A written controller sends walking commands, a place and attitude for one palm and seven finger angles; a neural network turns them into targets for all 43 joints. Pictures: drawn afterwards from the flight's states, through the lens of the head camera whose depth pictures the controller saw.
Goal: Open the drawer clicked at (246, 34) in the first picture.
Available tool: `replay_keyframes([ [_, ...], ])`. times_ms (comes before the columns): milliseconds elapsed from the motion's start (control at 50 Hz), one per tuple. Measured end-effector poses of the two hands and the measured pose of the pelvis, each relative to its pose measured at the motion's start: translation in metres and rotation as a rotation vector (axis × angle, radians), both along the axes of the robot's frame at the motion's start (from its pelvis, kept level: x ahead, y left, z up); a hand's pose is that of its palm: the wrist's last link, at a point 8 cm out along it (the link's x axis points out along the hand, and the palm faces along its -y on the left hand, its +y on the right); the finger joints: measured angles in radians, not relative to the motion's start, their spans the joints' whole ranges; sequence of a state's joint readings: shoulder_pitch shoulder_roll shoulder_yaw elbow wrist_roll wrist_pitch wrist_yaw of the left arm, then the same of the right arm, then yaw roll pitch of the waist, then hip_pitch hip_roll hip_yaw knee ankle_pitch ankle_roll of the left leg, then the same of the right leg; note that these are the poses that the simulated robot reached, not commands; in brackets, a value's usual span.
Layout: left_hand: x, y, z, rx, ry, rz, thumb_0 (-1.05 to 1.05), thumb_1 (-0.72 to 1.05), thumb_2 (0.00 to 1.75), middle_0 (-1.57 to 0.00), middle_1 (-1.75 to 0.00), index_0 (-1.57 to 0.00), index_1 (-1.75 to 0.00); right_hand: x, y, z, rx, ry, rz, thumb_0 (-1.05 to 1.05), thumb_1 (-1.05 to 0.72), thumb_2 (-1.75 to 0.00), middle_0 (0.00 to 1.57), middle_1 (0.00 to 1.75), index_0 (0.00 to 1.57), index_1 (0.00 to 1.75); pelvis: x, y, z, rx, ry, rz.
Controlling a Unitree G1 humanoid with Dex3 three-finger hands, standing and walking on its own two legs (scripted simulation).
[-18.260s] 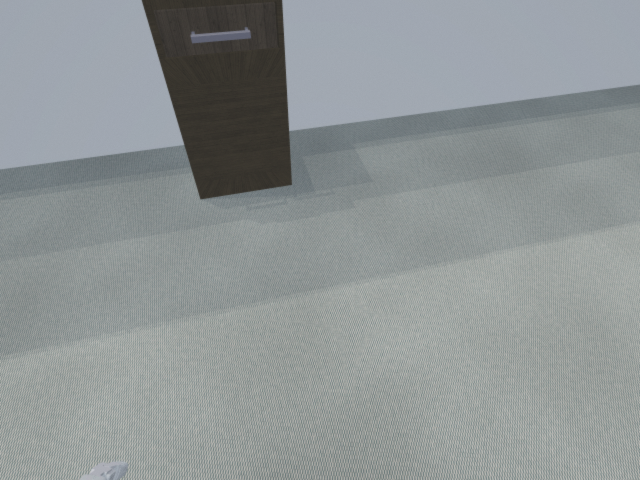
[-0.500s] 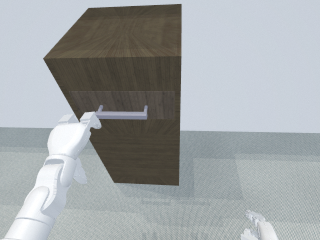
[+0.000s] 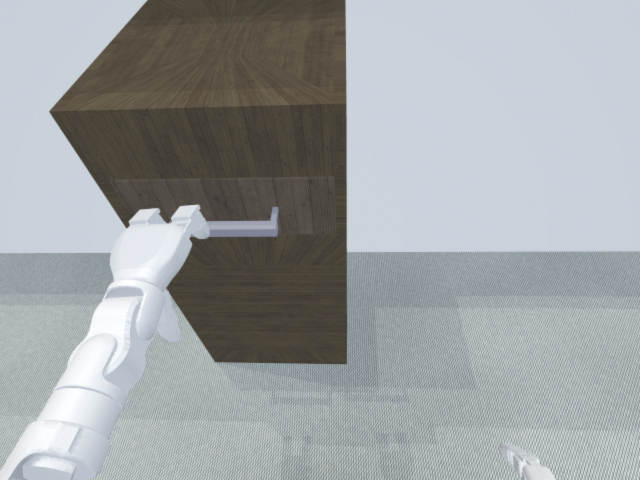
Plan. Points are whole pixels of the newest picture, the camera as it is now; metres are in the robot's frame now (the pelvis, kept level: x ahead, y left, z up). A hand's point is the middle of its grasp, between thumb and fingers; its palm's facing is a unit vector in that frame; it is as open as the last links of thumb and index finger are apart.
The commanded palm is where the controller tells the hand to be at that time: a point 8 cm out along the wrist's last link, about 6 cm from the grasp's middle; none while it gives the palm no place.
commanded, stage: move the hooked fingers above the handle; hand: left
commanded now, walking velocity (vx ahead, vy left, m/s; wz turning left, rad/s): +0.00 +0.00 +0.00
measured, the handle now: (225, 220) +0.53 +0.23 -0.03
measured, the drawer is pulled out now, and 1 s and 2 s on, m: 0.00 0.00 0.00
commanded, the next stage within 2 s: lower the fingers behind the handle in 1.68 s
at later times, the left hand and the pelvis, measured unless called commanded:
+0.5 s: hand (192, 246) +0.41 +0.23 +0.04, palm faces -0.04 -0.04 -1.00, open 13.9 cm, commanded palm +0.40 +0.23 +0.10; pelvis +0.01 +0.00 -0.01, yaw +0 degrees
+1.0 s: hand (205, 227) +0.47 +0.23 +0.02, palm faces -0.06 -0.03 -1.00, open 13.9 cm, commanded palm +0.46 +0.23 +0.08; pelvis +0.01 +0.01 -0.02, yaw -1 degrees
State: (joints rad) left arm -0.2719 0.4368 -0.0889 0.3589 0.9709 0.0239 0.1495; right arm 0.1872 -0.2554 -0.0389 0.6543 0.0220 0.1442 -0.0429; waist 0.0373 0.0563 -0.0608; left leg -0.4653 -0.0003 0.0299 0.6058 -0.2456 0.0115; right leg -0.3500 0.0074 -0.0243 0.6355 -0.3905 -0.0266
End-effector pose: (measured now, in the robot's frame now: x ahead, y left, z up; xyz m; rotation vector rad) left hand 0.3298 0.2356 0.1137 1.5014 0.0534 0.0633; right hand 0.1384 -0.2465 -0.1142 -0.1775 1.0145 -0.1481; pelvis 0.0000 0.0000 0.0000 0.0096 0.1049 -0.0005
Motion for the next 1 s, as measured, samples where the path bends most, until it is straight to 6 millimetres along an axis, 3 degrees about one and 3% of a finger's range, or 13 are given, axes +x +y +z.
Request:
replay_keyframes([
  [460,0.058,-0.005,-0.015,0.027,0.039,-0.011,0.0,-0.49,0.3,-0.32,-1.2,-0.32,-1.2,-0.032,-0.008,-0.011,-0.017,0.092,-0.081,0.01,-0.91,-0.9,0.2,0.3,0.2,0.3,0.006,0.003,-0.006,-0.006,0.064,-0.002],
  [840,0.106,-0.004,-0.032,0.035,0.067,-0.022,0.0,-0.49,0.3,-0.32,-1.2,-0.32,-1.2,-0.105,-0.019,-0.02,-0.055,0.277,-0.185,0.0,-0.91,-0.9,0.2,0.3,0.2,0.3,0.007,0.008,-0.014,-0.02,0.146,-0.012],
  [1000,0.121,-0.003,-0.038,0.036,0.069,-0.007,0.0,-0.49,0.3,-0.32,-1.2,-0.32,-1.2,-0.126,-0.015,-0.02,-0.058,0.319,-0.22,0.0,-0.91,-0.9,0.2,0.3,0.2,0.3,0.007,0.011,-0.016,-0.024,0.171,-0.021],
])
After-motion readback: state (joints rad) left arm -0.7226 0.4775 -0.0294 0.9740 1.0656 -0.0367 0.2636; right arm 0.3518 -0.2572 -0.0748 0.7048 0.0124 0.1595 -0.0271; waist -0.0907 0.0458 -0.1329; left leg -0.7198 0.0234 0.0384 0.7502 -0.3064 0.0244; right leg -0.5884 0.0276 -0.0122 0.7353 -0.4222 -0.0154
